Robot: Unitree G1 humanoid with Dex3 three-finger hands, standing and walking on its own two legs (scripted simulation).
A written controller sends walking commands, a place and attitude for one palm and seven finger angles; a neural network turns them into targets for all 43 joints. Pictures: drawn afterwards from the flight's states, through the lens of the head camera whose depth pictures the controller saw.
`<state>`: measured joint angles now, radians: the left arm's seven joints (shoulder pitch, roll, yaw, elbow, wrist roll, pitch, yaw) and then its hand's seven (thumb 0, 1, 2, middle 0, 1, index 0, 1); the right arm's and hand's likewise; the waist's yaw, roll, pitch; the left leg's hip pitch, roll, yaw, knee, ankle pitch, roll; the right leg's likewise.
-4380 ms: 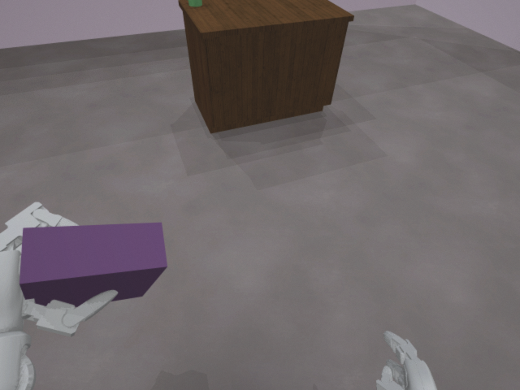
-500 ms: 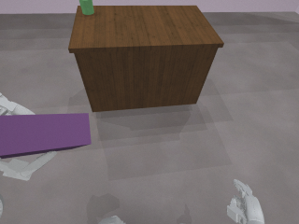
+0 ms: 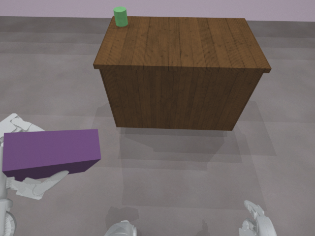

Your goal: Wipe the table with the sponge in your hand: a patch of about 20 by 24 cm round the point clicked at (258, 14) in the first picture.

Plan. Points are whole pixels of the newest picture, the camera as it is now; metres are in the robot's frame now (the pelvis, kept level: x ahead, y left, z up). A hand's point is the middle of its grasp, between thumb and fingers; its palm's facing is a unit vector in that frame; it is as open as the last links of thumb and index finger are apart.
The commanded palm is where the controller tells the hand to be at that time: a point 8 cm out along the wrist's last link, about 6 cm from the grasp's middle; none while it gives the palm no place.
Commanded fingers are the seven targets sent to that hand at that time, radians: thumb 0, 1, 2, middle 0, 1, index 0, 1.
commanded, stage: walk to a spot facing it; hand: left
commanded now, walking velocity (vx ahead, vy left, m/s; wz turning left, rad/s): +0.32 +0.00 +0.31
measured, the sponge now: (67, 155) +0.23 +0.19 +0.15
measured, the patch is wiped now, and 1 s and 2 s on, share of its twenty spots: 0.00 0.00 0.00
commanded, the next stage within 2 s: turn to face it in 0.58 s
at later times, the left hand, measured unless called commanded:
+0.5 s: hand (51, 128) +0.28 +0.23 +0.17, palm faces +0.56 -0.71 -0.43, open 9.8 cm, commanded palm +0.22 +0.26 +0.18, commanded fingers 0.00 0.10 1.30 -1.20 -1.60 -1.20 -1.60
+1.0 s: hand (50, 118) +0.30 +0.23 +0.18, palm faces +0.62 -0.67 -0.41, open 9.8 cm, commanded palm +0.25 +0.26 +0.18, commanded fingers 0.00 0.10 1.30 -1.20 -1.60 -1.20 -1.60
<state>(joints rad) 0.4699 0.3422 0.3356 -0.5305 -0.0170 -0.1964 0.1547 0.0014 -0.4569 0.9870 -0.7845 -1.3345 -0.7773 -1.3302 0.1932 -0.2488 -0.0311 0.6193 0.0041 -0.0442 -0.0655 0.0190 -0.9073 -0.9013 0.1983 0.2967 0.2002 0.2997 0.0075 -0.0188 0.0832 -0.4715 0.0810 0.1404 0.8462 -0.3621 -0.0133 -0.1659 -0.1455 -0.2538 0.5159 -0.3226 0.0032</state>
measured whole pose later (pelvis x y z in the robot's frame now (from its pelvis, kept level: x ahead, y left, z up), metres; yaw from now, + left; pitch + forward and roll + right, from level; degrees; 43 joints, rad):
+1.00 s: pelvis +0.15 -0.05 -0.01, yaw +12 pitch -2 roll +0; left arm 0.44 0.36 0.36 -0.54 -0.03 -0.19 0.16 0.00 -0.46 0.99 -0.78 -1.34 -0.77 -1.33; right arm 0.17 -0.13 0.04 0.55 0.01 -0.12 -0.03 0.02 -0.91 -0.90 0.20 0.30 0.20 0.30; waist 0.07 0.02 0.08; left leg -0.31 0.14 0.16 0.59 -0.23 -0.03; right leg -0.32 -0.03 -0.13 0.67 -0.36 0.05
